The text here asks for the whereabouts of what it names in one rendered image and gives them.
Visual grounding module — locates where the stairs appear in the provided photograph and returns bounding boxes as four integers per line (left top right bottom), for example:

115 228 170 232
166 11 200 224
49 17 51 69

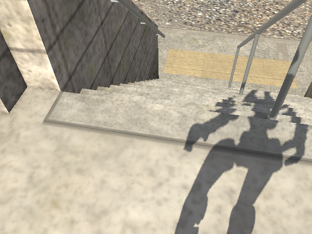
80 78 312 126

